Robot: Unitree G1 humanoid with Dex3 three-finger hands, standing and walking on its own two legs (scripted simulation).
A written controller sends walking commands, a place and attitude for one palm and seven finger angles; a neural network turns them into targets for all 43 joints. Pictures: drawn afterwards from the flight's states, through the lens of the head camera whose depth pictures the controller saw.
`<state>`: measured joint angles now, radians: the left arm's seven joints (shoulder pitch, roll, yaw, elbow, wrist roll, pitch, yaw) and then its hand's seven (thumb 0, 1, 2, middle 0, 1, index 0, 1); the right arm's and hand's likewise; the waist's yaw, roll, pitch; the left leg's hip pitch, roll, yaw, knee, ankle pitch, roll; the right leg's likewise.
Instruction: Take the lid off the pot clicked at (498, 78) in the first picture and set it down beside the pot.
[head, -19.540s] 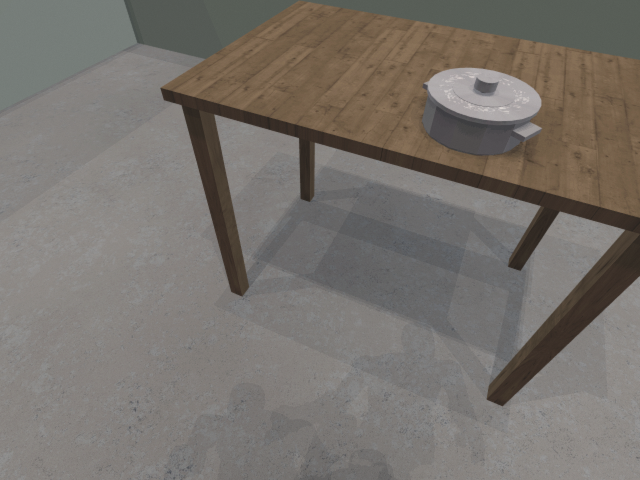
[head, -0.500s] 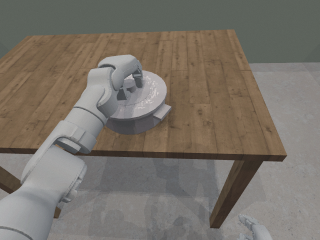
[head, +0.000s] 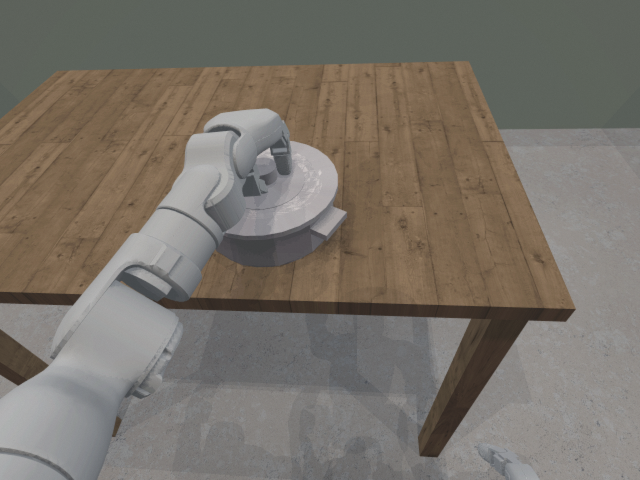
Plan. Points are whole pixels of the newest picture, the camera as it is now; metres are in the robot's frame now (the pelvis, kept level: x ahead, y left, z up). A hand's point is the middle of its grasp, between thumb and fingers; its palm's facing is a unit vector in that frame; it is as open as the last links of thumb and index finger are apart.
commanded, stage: close the fingers and squeeze the knob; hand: left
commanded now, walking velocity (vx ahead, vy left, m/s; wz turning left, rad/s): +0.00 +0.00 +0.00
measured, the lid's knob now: (262, 171) +0.48 +0.08 +0.15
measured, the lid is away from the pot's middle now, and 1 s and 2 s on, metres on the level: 0.00 0.01 0.01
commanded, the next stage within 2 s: lift the lid straight up in 0.34 s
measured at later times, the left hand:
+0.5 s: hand (255, 175) +0.44 +0.08 +0.17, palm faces -0.30 -0.04 -0.95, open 6.8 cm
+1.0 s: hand (257, 153) +0.45 +0.08 +0.20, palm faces -0.27 -0.05 -0.96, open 6.8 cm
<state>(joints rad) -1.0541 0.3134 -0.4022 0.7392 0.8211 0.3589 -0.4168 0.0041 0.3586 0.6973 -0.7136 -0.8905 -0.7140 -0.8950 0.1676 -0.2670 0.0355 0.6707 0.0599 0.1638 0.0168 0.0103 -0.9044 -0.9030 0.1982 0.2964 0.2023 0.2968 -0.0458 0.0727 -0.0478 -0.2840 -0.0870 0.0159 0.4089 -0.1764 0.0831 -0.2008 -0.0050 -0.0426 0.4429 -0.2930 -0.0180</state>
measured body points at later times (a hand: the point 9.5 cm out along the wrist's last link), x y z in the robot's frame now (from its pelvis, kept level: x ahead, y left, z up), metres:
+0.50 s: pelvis +0.00 +0.00 +0.00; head +0.01 -0.04 +0.45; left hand +0.46 +0.08 +0.23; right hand +0.14 -0.24 -0.13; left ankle +0.02 +0.07 -0.74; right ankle -0.04 -0.11 -0.74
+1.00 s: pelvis +0.00 -0.01 +0.00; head +0.01 -0.04 +0.45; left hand +0.46 +0.08 +0.25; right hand +0.15 -0.25 -0.12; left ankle +0.02 +0.07 -0.74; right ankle -0.04 -0.11 -0.74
